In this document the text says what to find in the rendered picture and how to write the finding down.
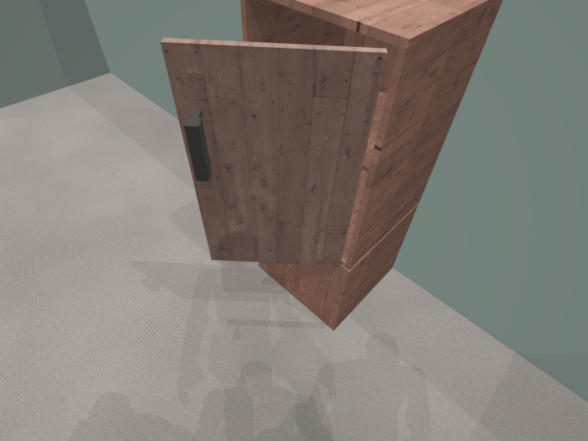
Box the cupboard door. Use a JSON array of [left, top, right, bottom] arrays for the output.
[[161, 38, 388, 266]]

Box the handle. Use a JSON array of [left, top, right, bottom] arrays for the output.
[[184, 108, 211, 181]]

